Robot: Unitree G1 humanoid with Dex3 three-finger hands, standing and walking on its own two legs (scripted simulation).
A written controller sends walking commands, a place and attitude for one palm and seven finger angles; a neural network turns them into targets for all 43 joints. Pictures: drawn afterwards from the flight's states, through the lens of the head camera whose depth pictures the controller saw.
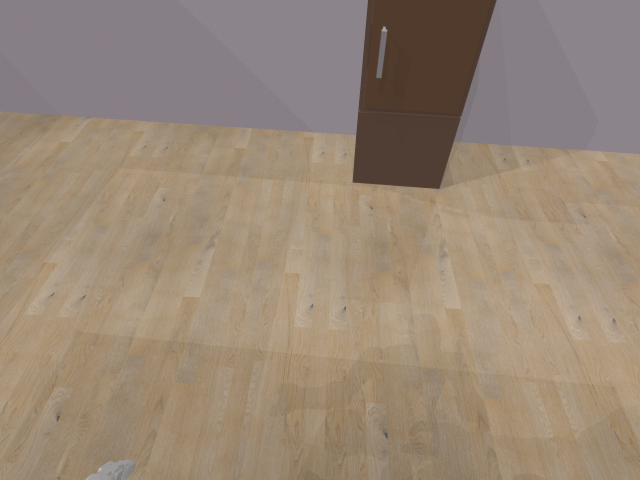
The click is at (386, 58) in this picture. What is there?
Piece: cupboard door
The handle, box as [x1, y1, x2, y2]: [376, 27, 386, 77]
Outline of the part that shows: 385,27 383,27 381,31 376,77 381,77 386,37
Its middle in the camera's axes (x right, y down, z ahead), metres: +0.22 -0.69 +1.44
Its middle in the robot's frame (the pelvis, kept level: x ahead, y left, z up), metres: +1.55 -0.16 -0.11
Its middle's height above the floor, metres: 0.66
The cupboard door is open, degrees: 0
